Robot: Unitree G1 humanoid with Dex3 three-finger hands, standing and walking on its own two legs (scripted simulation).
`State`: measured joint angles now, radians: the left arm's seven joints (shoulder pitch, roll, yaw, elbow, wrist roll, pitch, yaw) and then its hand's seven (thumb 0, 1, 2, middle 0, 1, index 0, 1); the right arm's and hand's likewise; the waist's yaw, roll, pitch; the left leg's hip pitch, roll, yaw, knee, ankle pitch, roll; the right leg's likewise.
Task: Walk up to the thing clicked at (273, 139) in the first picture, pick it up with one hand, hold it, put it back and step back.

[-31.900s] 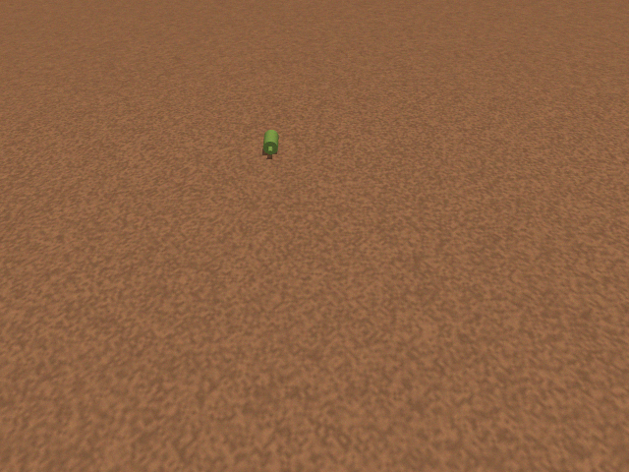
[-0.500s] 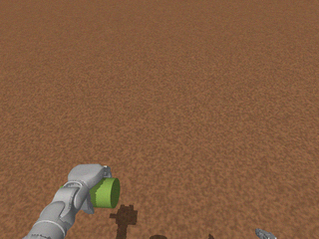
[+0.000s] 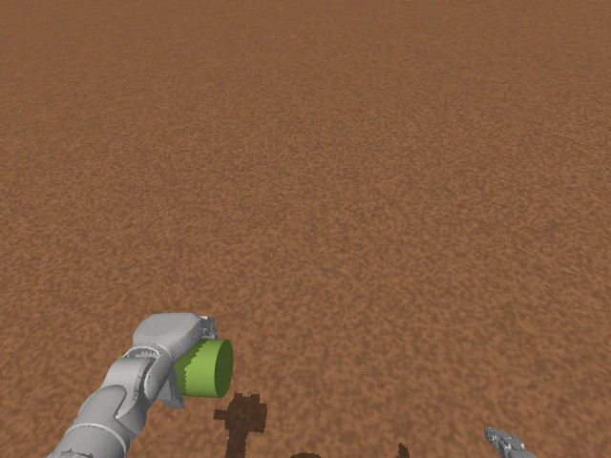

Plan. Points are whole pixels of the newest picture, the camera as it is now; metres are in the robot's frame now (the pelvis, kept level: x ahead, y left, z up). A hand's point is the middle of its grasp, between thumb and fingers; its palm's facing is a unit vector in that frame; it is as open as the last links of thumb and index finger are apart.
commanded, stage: hold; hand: left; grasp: from above
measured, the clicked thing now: (172, 365) +0.30 +0.23 -0.06
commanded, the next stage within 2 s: crouch in 0.30 s
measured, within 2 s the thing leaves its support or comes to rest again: neither
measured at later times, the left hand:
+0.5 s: hand (176, 360) +0.30 +0.22 -0.03, palm faces -0.46 -0.04 -0.89, open 10.8 cm
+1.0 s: hand (192, 387) +0.32 +0.25 -0.20, palm faces -0.43 +0.07 -0.90, open 10.8 cm
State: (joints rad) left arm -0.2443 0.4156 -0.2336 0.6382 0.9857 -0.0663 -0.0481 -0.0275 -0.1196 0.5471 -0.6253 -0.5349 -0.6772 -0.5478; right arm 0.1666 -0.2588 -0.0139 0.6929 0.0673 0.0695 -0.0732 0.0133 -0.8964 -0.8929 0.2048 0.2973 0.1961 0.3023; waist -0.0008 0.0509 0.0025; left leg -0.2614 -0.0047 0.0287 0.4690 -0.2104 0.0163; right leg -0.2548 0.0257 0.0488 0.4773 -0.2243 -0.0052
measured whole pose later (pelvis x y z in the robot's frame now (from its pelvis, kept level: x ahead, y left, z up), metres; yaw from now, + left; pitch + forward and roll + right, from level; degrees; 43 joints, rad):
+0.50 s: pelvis +0.00 +0.00 +0.00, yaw +0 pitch +0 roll +0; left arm -0.25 0.42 -0.22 0.64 0.98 -0.07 -0.04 -0.03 -0.11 0.52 -0.62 -0.54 -0.67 -0.55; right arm 0.18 -0.26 -0.02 0.70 0.07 0.08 -0.07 0.01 -0.90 -0.89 0.20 0.30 0.20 0.30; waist 0.00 0.05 0.00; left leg -0.25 -0.01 0.03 0.45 -0.21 0.02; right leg -0.24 0.02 0.05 0.46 -0.22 0.00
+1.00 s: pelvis -0.02 +0.01 -0.09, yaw +1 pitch +20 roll -2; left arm -0.50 0.43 -0.15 1.08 1.21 -0.16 0.32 -0.03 -0.12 0.57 -0.58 -0.63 -0.62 -0.65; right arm 0.22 -0.28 -0.08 0.71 0.00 0.06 -0.01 0.01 -0.89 -0.89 0.21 0.30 0.20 0.30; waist -0.07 0.01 -0.14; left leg -1.04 0.00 -0.01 1.16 -0.46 0.02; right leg -1.01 0.04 0.00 1.13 -0.46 0.00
